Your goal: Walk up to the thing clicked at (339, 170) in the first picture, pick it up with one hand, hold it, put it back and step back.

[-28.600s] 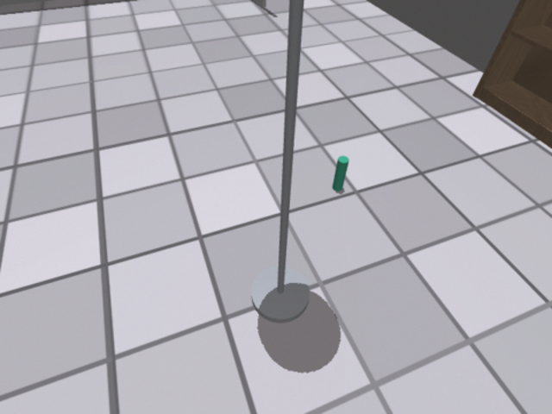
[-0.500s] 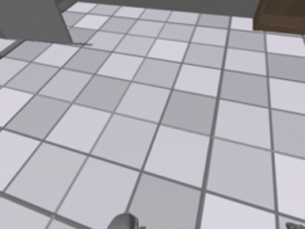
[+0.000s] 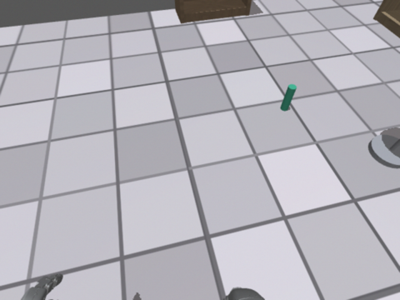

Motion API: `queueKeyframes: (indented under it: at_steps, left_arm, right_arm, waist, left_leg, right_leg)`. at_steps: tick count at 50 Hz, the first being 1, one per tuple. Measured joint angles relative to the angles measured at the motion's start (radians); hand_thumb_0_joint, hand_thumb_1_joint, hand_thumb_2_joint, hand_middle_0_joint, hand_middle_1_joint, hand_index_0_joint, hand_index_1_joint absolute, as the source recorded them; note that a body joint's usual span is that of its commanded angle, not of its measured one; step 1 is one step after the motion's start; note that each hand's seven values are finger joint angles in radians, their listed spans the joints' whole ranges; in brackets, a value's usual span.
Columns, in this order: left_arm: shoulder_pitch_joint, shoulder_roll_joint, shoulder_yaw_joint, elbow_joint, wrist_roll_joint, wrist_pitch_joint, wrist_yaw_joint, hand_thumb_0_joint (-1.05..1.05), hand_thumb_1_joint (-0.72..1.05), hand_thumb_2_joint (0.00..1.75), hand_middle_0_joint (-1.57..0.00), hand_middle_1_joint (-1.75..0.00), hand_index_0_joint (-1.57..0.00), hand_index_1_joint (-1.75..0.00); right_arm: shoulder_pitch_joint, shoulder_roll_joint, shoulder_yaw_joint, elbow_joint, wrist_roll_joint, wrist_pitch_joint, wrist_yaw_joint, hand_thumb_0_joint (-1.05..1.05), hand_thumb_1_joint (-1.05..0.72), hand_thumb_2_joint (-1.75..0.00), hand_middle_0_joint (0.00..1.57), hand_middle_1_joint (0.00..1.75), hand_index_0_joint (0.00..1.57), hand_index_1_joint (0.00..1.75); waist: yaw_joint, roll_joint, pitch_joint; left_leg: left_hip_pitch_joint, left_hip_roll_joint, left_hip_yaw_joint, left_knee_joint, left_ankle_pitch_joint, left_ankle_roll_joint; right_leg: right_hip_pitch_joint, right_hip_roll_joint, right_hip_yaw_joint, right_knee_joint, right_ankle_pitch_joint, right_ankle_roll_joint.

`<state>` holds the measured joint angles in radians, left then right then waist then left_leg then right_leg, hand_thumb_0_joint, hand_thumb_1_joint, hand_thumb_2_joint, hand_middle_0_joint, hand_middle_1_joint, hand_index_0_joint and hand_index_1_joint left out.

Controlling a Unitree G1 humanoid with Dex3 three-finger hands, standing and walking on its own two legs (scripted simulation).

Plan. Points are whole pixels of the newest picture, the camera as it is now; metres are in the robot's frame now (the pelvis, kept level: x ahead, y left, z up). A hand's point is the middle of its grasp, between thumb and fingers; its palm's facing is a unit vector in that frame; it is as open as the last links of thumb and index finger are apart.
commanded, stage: walk up
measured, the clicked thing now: (288, 98) +1.31 -0.71 -0.67
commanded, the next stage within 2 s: stand in 1.72 s
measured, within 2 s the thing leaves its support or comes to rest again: neither
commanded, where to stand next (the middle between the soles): +0.08 -0.02 m, yaw -38 degrees
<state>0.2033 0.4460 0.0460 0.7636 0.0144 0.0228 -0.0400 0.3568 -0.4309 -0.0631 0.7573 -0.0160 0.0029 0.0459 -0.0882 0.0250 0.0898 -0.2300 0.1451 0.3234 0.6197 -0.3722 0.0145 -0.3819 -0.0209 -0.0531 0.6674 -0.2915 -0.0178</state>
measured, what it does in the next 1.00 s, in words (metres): steps on the spot, turning right: right foot, then left foot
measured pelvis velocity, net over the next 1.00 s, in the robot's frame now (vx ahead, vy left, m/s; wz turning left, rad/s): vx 0.01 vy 0.04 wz -0.59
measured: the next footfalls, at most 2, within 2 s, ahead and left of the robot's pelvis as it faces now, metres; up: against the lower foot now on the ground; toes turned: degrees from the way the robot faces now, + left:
right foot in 0.02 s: +0.08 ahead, -0.12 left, +0.00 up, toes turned -3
left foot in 0.38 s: +0.16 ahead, +0.13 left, +0.00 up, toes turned -15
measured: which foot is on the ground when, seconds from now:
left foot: down 0.00-0.04, up 0.06-0.36, down 0.38-0.70, up 0.72-0.92, down 0.94-1.00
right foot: up 0.00-0.00, down 0.02-0.38, up 0.40-0.66, down 0.68-1.00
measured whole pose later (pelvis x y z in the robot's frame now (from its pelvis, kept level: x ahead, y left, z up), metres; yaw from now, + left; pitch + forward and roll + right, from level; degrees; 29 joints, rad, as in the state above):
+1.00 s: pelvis +0.01 +0.04 -0.03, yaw -34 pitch -2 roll +1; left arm 0.22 0.40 0.03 0.84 0.01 0.00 0.02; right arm 0.23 -0.41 -0.03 0.86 -0.03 -0.02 0.01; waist -0.02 0.01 0.09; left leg -0.40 0.05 0.05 0.84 -0.41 0.00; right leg -0.44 0.05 0.13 0.93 -0.49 0.00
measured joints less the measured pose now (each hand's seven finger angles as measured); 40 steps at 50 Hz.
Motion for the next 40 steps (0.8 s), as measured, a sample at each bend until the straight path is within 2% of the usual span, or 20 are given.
queueKeyframes:
  at_steps: [1,2,3,4,6,11,15,18,19,20,22,25,27,31,33,34,35,36,38,40]
  left_arm:
    - [-0.003,-0.001,-0.001,-0.007,0.003,-0.009,0.004,0.0,0.9,0.9,-0.2,-0.3,-0.2,-0.3]
    - [-0.014,-0.012,0.001,-0.011,0.007,-0.019,0.012,0.0,0.9,0.9,-0.2,-0.3,-0.2,-0.3]
    - [-0.019,-0.022,0.0,-0.022,0.01,-0.03,0.019,0.0,0.91,0.9,-0.2,-0.3,-0.2,-0.3]
    - [-0.016,-0.029,-0.004,-0.034,0.008,-0.04,0.027,0.0,0.91,0.9,-0.2,-0.3,-0.2,-0.3]
    - [-0.003,-0.047,-0.013,-0.046,-0.004,-0.045,0.04,0.0,0.9,0.9,-0.2,-0.3,-0.2,-0.3]
    - [0.03,-0.074,-0.031,-0.053,0.0,-0.031,0.057,0.0,0.9,0.89,-0.2,-0.3,-0.2,-0.3]
    - [0.044,-0.072,-0.029,-0.076,0.015,-0.019,0.057,0.0,0.9,0.89,-0.21,-0.3,-0.2,-0.3]
    - [0.046,-0.058,-0.024,-0.093,0.014,-0.003,0.054,0.0,0.9,0.89,-0.21,-0.3,-0.2,-0.3]
    - [0.04,-0.048,-0.02,-0.094,0.01,0.005,0.054,0.0,0.9,0.89,-0.21,-0.3,-0.2,-0.3]
    - [0.027,-0.041,-0.013,-0.09,0.007,0.013,0.057,0.0,0.9,0.89,-0.21,-0.3,-0.2,-0.3]
    - [0.016,-0.034,-0.008,-0.074,0.011,0.023,0.067,0.0,0.9,0.89,-0.21,-0.3,-0.2,-0.3]
    - [0.015,-0.013,0.003,-0.045,0.009,0.024,0.052,0.0,0.9,0.89,-0.2,-0.3,-0.2,-0.3]
    - [0.02,-0.007,0.014,-0.029,0.004,0.023,0.034,0.0,0.9,0.89,-0.2,-0.3,-0.2,-0.3]
    - [0.042,-0.009,0.025,-0.009,0.002,0.014,0.007,0.0,0.9,0.89,-0.2,-0.3,-0.2,-0.3]
    - [0.054,-0.008,0.029,0.005,0.003,0.003,0.008,0.0,0.9,0.9,-0.2,-0.3,-0.2,-0.3]
    - [0.059,-0.008,0.032,0.012,0.005,-0.005,0.012,0.0,0.9,0.9,-0.2,-0.3,-0.2,-0.3]
    - [0.057,-0.017,0.035,0.022,0.009,-0.014,0.017,0.0,0.9,0.9,-0.2,-0.3,-0.2,-0.3]
    - [0.06,-0.021,0.035,0.025,0.015,-0.02,0.023,0.0,0.9,0.9,-0.2,-0.3,-0.2,-0.3]
    - [0.073,-0.021,0.029,0.026,0.02,-0.027,0.03,0.0,0.9,0.89,-0.2,-0.3,-0.2,-0.3]
    - [0.076,-0.03,0.019,0.034,0.018,-0.031,0.038,0.0,0.9,0.89,-0.2,-0.3,-0.2,-0.3]
  right_arm:
    - [0.004,-0.002,-0.001,-0.008,0.006,0.006,0.0,0.0,-0.9,-0.9,0.21,0.3,0.2,0.3]
    - [-0.005,-0.007,-0.004,-0.006,0.011,0.013,-0.002,0.0,-0.9,-0.9,0.21,0.3,0.2,0.3]
    - [-0.021,-0.006,-0.005,-0.001,0.016,0.024,-0.005,0.0,-0.9,-0.9,0.21,0.3,0.2,0.3]
    - [-0.04,-0.002,-0.003,0.004,0.019,0.033,-0.01,0.0,-0.9,-0.9,0.21,0.3,0.2,0.3]
    - [-0.079,0.007,0.006,0.007,0.021,0.041,-0.017,0.0,-0.91,-0.9,0.21,0.3,0.2,0.3]
    - [-0.147,0.026,0.024,-0.016,0.02,0.023,-0.022,0.0,-0.91,-0.9,0.21,0.3,0.2,0.3]
    - [-0.182,0.034,0.026,-0.026,0.018,0.017,-0.038,0.0,-0.91,-0.9,0.21,0.3,0.2,0.3]
    - [-0.188,0.035,0.022,-0.024,0.014,0.004,-0.048,0.0,-0.91,-0.9,0.21,0.3,0.2,0.3]
    - [-0.186,0.04,0.018,-0.023,0.006,-0.005,-0.051,0.0,-0.91,-0.9,0.21,0.3,0.2,0.3]
    - [-0.185,0.049,0.017,-0.02,-0.002,-0.01,-0.055,0.0,-0.91,-0.9,0.21,0.3,0.2,0.3]
    - [-0.185,0.052,0.025,-0.017,-0.003,-0.011,-0.049,0.0,-0.91,-0.9,0.21,0.3,0.2,0.3]
    - [-0.178,0.058,0.031,-0.019,-0.007,-0.014,-0.053,0.0,-0.9,-0.9,0.21,0.3,0.21,0.3]
    - [-0.162,0.047,0.031,-0.022,-0.012,-0.018,-0.053,0.0,-0.9,-0.9,0.21,0.3,0.21,0.3]
    - [-0.12,-0.002,0.022,-0.03,-0.025,-0.018,-0.045,0.0,-0.9,-0.9,0.21,0.3,0.21,0.3]
    - [-0.103,-0.027,0.015,-0.029,-0.026,-0.011,-0.04,0.0,-0.9,-0.9,0.21,0.3,0.21,0.3]
    - [-0.097,-0.039,0.012,-0.026,-0.024,-0.005,-0.038,0.0,-0.9,-0.9,0.21,0.3,0.21,0.3]
    - [-0.095,-0.053,0.006,-0.019,-0.02,0.003,-0.039,0.0,-0.9,-0.9,0.21,0.3,0.21,0.3]
    - [-0.095,-0.056,0.001,-0.006,-0.015,0.014,-0.044,0.0,-0.9,-0.9,0.21,0.3,0.21,0.3]
    - [-0.106,-0.046,0.003,0.026,-0.005,0.032,-0.053,0.0,-0.9,-0.9,0.21,0.3,0.2,0.3]
    - [-0.116,-0.044,0.007,0.047,0.005,0.03,-0.052,0.0,-0.91,-0.9,0.21,0.3,0.2,0.3]
  waist:
    - [0.001,0.005,-0.005]
    - [0.006,0.029,0.005]
    - [0.018,0.038,0.018]
    - [0.034,0.035,0.027]
    - [0.056,0.032,0.037]
    - [0.078,0.028,0.037]
    - [0.097,0.008,0.039]
    - [0.103,-0.016,0.037]
    - [0.098,-0.034,0.039]
    - [0.102,-0.058,0.049]
    - [0.111,-0.067,0.063]
    - [0.101,-0.074,0.078]
    - [0.091,-0.069,0.077]
    - [0.079,-0.039,0.059]
    - [0.071,-0.019,0.044]
    - [0.069,-0.006,0.037]
    - [0.063,0.027,0.043]
    - [0.059,0.04,0.042]
    - [0.073,0.022,0.029]
    - [0.079,0.022,0.023]
  left_leg:
    - [-0.018,0.016,0.004,0.055,-0.033,-0.005]
    - [-0.047,0.044,-0.022,0.135,-0.054,-0.006]
    - [-0.085,0.037,-0.086,0.233,-0.089,-0.016]
    - [-0.125,0.006,-0.152,0.334,-0.138,-0.028]
    - [-0.192,-0.039,-0.242,0.464,-0.178,-0.037]
    - [-0.289,-0.058,-0.323,0.451,-0.098,-0.031]
    - [-0.298,-0.083,-0.338,0.382,-0.067,-0.012]
    - [-0.232,-0.119,-0.335,0.214,0.009,0.009]
    - [-0.218,-0.132,-0.327,0.182,0.029,-0.002]
    - [-0.22,-0.138,-0.311,0.198,0.02,-0.012]
    - [-0.22,-0.11,-0.286,0.226,0.0,-0.017]
    - [-0.195,-0.069,-0.26,0.197,0.013,-0.019]
    - [-0.187,-0.048,-0.249,0.171,0.027,-0.021]
    - [-0.189,-0.004,-0.221,0.167,0.027,-0.024]
    - [-0.201,0.021,-0.214,0.196,0.011,-0.034]
    - [-0.212,0.036,-0.215,0.223,-0.002,-0.038]
    - [-0.225,0.061,-0.234,0.26,-0.019,-0.027]
    - [-0.24,0.054,-0.264,0.3,-0.058,-0.02]
    - [-0.26,-0.003,-0.296,0.379,-0.155,-0.015]
    - [-0.266,-0.038,-0.311,0.409,-0.163,-0.008]
  right_leg:
    - [0.03,0.014,-0.001,-0.048,0.007,-0.013]
    - [0.033,0.038,-0.002,-0.04,0.006,-0.016]
    - [0.025,0.051,0.009,-0.009,-0.009,-0.018]
    - [0.018,0.057,0.033,0.015,-0.02,-0.022]
    - [0.025,0.068,0.078,0.018,-0.021,-0.023]
    - [0.027,0.088,0.156,0.022,-0.022,-0.007]
    - [-0.012,0.105,0.21,0.09,-0.053,0.007]
    - [-0.054,0.115,0.243,0.167,-0.091,0.023]
    - [-0.071,0.11,0.251,0.204,-0.108,0.028]
    - [-0.088,0.111,0.263,0.251,-0.137,0.02]
    - [-0.136,0.135,0.236,0.394,-0.218,0.019]
    - [-0.181,0.121,0.169,0.559,-0.21,0.022]
    - [-0.171,0.089,0.14,0.542,-0.191,0.023]
    - [-0.087,0.034,0.104,0.344,-0.239,0.029]
    - [-0.019,0.027,0.083,0.203,-0.211,0.023]
    - [0.016,0.033,0.072,0.124,-0.151,0.021]
    - [0.028,0.057,0.058,0.11,-0.114,0.022]
    - [0.023,0.067,0.054,0.127,-0.116,0.021]
    - [0.002,0.062,0.087,0.159,-0.129,0.013]
    - [-0.002,0.063,0.112,0.157,-0.122,0.013]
